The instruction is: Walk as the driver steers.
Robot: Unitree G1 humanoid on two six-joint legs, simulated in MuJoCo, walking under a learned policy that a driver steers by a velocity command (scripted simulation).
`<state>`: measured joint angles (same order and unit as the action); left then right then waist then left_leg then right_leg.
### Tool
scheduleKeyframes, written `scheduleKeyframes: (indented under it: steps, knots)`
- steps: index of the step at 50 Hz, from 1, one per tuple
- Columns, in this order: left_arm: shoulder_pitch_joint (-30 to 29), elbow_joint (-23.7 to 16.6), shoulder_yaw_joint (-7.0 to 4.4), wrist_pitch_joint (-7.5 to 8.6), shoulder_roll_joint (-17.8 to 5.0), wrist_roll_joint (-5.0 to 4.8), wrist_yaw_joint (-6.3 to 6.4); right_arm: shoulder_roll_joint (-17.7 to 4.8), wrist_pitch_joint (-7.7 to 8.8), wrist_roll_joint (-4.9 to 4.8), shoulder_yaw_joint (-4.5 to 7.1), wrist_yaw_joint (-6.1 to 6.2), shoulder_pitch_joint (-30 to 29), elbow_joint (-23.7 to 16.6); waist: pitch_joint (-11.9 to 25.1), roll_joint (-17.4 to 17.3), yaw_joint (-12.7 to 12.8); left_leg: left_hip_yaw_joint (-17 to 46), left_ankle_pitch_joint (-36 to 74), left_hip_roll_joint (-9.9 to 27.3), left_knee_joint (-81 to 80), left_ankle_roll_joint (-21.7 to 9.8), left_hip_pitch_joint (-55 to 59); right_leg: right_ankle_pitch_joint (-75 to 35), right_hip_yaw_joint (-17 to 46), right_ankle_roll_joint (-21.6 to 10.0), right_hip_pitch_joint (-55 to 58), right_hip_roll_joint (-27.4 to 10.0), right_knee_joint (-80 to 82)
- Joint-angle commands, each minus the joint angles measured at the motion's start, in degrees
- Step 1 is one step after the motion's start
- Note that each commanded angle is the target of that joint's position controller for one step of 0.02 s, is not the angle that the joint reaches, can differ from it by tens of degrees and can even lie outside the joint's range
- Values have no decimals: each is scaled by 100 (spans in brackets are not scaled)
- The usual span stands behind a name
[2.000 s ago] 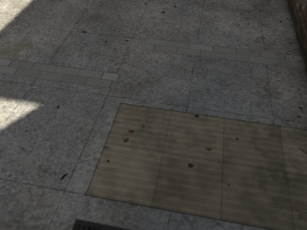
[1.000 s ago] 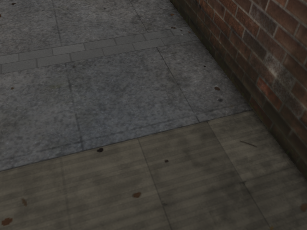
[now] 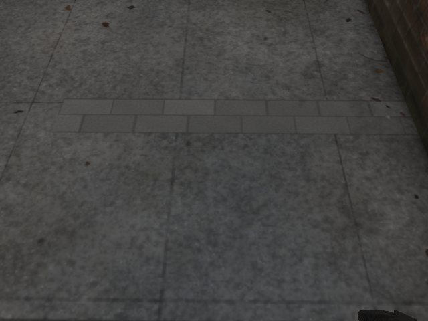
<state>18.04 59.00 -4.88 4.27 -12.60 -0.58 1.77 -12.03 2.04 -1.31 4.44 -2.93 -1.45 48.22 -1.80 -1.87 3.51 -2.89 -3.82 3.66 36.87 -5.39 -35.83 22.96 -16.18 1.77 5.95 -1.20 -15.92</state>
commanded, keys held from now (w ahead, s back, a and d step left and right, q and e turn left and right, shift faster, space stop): q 0.58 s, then no key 0.42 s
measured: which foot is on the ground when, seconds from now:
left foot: up 0.00-0.02, down 0.04-0.54, up 0.56-0.88, down 0.90-1.00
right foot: down 0.00-0.06, up 0.08-0.52, down 0.54-1.00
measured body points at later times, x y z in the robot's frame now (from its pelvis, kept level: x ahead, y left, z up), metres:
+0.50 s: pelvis +0.17 +0.01 +0.01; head +0.21 +0.03 +0.46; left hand +0.27 +0.31 -0.10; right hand +0.39 -0.23 -0.09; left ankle +0.16 +0.10 -0.73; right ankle +0.29 -0.11 -0.71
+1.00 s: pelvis +0.18 +0.02 +0.01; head +0.19 +0.04 +0.46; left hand +0.16 +0.31 -0.11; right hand +0.43 -0.14 -0.09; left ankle +0.12 +0.11 -0.73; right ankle +0.27 -0.10 -0.72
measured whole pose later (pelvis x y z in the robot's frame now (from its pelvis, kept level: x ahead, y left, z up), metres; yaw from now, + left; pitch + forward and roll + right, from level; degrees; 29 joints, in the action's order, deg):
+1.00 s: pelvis +0.18 +0.02 +0.01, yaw +27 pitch +1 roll +0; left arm 10.0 46.1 -2.6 -0.3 -15.1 0.6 0.8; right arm -12.5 -2.1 1.4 2.5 0.5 10.6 40.7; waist -0.8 2.1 1.8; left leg 1.5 -16.1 -1.5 29.0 -1.2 -13.8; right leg 21.6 0.6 1.9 -20.1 -2.9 -35.5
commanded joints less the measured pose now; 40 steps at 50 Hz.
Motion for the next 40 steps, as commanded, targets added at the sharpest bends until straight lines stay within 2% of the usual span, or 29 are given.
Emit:
scheduleKeyframes:
  steps: [1,2,3,4,5,6,7,8,9,10,12,14,18,21,23,25,26,27,28,29,30,31,32,33,35,36,38,40]
  knots:
    - [-340,-405,-257,-92,-1260,-65,99,-781,72,20,265,-54,611,-294,350,795,-797,-530,-407,-662,-393,-288,1239,-6960,296,-599,-74,-1408,-1779]
    - [-390,-476,-248,-93,-1256,-80,109,-1150,87,38,444,20,1409,-101,791,646,-1190,-287,542,-735,-933,-497,2624,-6225,236,-319,-762,-1134,-3116]
    - [-323,-727,-123,-22,-791,185,91,-1735,76,112,546,161,1794,-9,1365,-630,-951,1426,3092,501,-479,-886,4424,-1717,313,24,-2628,-597,-5165]
    - [205,-953,59,168,-410,98,-20,-1956,116,260,494,127,1659,-280,2595,-1358,-538,4342,3829,1918,-1054,-2255,5969,1636,1415,244,-4286,499,-6926]
    - [-375,-976,-50,288,-862,-63,-92,-1583,64,261,386,132,1810,-386,2753,-356,-875,3693,4042,1625,-1184,-1925,5802,1396,2190,113,-4463,161,-7087]
    - [-734,-1114,-37,312,-833,-150,-95,-1288,78,173,313,156,1434,-471,2065,-240,-785,2792,3942,1369,-1157,-1642,5140,893,2126,11,-4737,-60,-6729]
    - [-802,-1017,-54,266,-802,-59,-18,-1132,93,54,280,174,1063,-553,1449,284,-570,2305,3556,1050,-1307,-1370,4238,552,2048,49,-4648,-274,-6289]
    - [-830,-1037,-110,179,-891,34,50,-997,86,12,245,210,845,-613,1153,318,-408,2082,3306,895,-1466,-1270,3484,327,2032,92,-4402,-388,-5925]
    - [-788,-1080,-143,66,-930,47,71,-971,75,79,223,227,762,-659,1082,276,-256,1980,3254,800,-1585,-1242,2928,231,2056,98,-4031,-444,-5741]
    - [-749,-1152,-146,-20,-857,55,95,-1019,76,123,233,232,761,-681,1062,198,-168,1952,3312,742,-1627,-1232,2627,187,2039,131,-3881,-412,-5479]
    - [-790,-1234,-106,-112,-696,96,144,-1177,71,146,278,277,819,-720,1085,12,-116,1779,3561,609,-1611,-1188,2314,-41,1979,204,-3829,-297,-4930]
    - [-987,-1327,-79,-161,-672,127,177,-1269,4,109,306,353,882,-780,1162,-124,-162,1792,3260,527,-1565,-1088,2267,-412,1996,266,-3923,-195,-4389]
    - [-1512,-1524,-41,-241,-725,95,148,-1261,-182,46,299,483,873,-932,1151,-360,-333,2073,1467,341,-1547,-763,2127,-1098,2119,306,-3838,-26,-3439]
    - [-1798,-1656,-28,-244,-768,63,98,-1237,-266,72,289,529,899,-1005,975,-559,-440,2442,511,282,-1468,-691,2105,-1048,2207,304,-3707,129,-2835]
    - [-1810,-1703,-29,-196,-806,52,60,-1212,-300,79,279,529,904,-1061,940,-703,-443,2689,645,274,-1275,-671,2212,-824,2226,273,-3499,244,-2446]
    - [-1590,-1698,-45,-122,-836,37,10,-1172,-327,49,250,538,801,-1164,947,-801,-287,2905,977,193,-994,-550,2317,-936,2199,165,-3028,303,-1671]
    - [-1308,-1631,-66,-81,-857,35,-21,-1131,-346,15,224,553,687,-1237,924,-785,-88,2874,894,24,-780,-378,2178,-1574,2122,62,-2478,258,-878]
    - [-1064,-1586,-134,-63,-1092,97,-21,-923,-355,41,162,566,825,-1301,1038,-473,-115,2678,92,-254,-274,-110,1704,-2303,2484,-162,-1669,-373,-621]
    - [-1137,-1682,-206,-124,-1502,194,34,-570,-346,107,80,564,1330,-1312,1191,1020,-505,1702,-2469,-1063,1066,249,797,-4231,3586,-778,-835,-1686,-740]
    - [-916,-1668,-212,-167,-1502,377,-6,-1018,-281,85,189,539,1401,-1474,1268,2087,-464,1259,-3678,-1285,2245,550,-179,-4857,4993,-1852,-738,-2512,-455]
    - [-1057,-1807,-157,-173,-1214,309,-6,-1482,-249,82,324,508,1423,-1334,1233,1443,-420,1340,-3321,-944,3173,690,-248,-4583,4644,-1958,-843,-2384,-502]
    - [-1222,-1860,-105,-207,-959,231,14,-1512,-296,44,362,505,1330,-1232,1068,1026,-400,1260,-2893,-866,3471,788,-260,-4258,3904,-1669,-1011,-1922,-626]
    - [-1353,-1911,-59,-249,-839,150,20,-1334,-379,37,333,529,1323,-1149,924,815,-435,1201,-2672,-815,3623,884,-218,-3947,3445,-1437,-1171,-1561,-657]
    - [-1415,-1909,-44,-291,-848,96,35,-1189,-427,55,290,528,1275,-1190,803,806,-435,1162,-2469,-790,3678,947,-179,-3790,3257,-1393,-1342,-1456,-604]
    - [-1389,-1897,-44,-360,-905,130,52,-877,-439,18,183,492,1189,-1273,730,934,-439,815,-2198,-784,3105,984,174,-3588,2742,-1318,-1580,-1126,-462]
    - [-1330,-1887,-27,-391,-895,138,40,-799,-451,-5,154,496,1180,-1274,807,1065,-406,667,-2155,-759,2658,1017,338,-3544,2584,-1338,-1511,-1055,-444]
    - [-1313,-1881,-42,-424,-961,121,29,-669,-453,45,76,481,1036,-1344,898,1272,-327,501,-2227,-589,1676,1010,902,-3406,2446,-1376,-1556,-1064,-447]
    - [-1163,-1829,-67,-430,-1076,81,-5,-660,-454,65,44,440,913,-1391,906,1456,-204,370,-2199,-483,817,939,1380,-3174,2525,-1449,-1577,-1192,-433]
